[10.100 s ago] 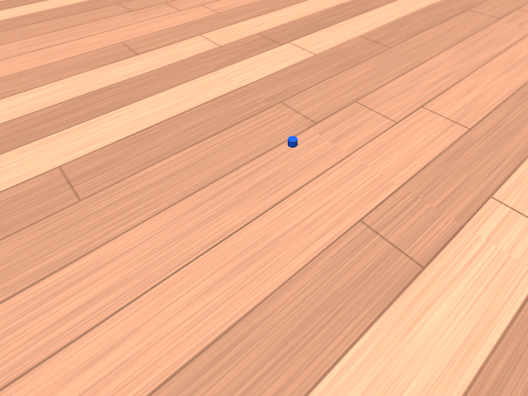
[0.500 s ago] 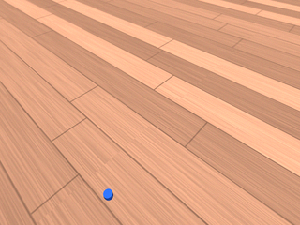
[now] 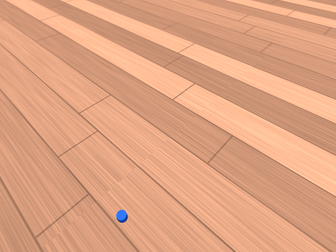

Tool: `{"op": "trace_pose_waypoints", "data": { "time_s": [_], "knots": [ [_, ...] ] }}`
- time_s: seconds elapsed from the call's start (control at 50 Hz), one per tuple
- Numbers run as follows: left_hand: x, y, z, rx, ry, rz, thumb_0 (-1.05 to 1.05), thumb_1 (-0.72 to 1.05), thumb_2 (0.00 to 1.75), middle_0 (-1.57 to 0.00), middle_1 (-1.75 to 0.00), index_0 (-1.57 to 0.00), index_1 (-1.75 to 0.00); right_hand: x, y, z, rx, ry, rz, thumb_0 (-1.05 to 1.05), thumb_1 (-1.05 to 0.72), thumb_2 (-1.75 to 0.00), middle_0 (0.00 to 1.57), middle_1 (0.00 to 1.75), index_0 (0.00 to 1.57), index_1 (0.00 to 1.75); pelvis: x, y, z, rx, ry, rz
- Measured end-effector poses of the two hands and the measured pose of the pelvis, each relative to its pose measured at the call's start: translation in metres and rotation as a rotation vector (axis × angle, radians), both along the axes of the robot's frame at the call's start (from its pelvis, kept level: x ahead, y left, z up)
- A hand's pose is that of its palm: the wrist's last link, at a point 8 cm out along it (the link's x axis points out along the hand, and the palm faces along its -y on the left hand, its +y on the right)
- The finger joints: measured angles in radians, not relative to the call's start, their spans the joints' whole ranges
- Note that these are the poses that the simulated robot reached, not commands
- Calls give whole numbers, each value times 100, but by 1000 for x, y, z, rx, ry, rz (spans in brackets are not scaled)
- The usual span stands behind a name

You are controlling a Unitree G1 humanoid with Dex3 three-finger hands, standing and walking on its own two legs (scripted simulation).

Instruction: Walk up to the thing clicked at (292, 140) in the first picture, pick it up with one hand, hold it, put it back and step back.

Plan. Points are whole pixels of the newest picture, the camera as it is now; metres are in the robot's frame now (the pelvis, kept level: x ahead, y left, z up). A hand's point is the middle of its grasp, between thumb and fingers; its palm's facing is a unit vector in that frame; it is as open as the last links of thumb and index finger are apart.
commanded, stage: stand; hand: left
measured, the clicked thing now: (122, 216) +0.46 +0.27 -0.76
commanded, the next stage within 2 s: walk up in 0.02 s
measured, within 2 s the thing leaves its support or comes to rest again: neither
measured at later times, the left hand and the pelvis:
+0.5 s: hand out of the picture +0.15 +0.27 -0.16, palm faces +0.03 -0.93 -0.37, open 7.4 cm; pelvis +0.06 +0.00 -0.01, yaw +3 degrees
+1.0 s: hand out of the picture +0.16 +0.27 -0.17, palm faces +0.09 -0.93 -0.35, open 7.4 cm; pelvis +0.08 +0.00 -0.02, yaw +6 degrees
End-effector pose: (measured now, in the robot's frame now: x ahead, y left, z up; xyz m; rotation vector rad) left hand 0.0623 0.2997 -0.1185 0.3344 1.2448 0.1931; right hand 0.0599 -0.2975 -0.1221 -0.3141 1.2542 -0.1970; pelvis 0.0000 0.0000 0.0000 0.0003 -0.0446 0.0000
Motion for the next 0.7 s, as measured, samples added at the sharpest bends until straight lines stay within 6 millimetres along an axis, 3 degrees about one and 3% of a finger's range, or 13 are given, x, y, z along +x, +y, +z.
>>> {"op": "trace_pose_waypoints", "data": {
  "time_s": [0.16,0.3,0.36,0.44,0.54,0.7],
  "knots": [
    [-1,6,-3,2,-23,45,1,90,90,-21,-30,-20,-30,2,-5,-5,-3,7,16,1,-90,-90,21,30,21,30,14,-1,-7,-3,0,15],
    [4,19,-14,-1,14,81,1,90,90,-21,-30,-20,-30,22,-2,-6,-36,18,37,1,-90,-90,20,30,21,30,39,8,-15,0,6,29],
    [19,23,-16,4,22,84,1,90,90,-21,-30,-20,-30,32,1,-2,-42,-5,40,1,-90,-90,21,30,21,30,46,10,-15,-6,5,30],
    [53,18,-9,5,-33,67,1,91,90,-21,-30,-20,-30,38,-5,3,-55,4,52,0,-90,-90,21,30,21,30,55,4,-12,-11,3,50],
    [93,4,-7,34,-118,22,1,91,90,-21,-30,-20,-30,55,-26,-12,-62,18,41,0,-90,-90,21,30,21,30,69,-11,-23,5,-12,61],
    [118,-15,0,13,-172,25,1,90,90,-21,-30,-20,-30,97,-21,-19,-31,-4,71,1,-91,-90,20,30,20,30,80,-12,-20,-6,-12,99]
  ]
}}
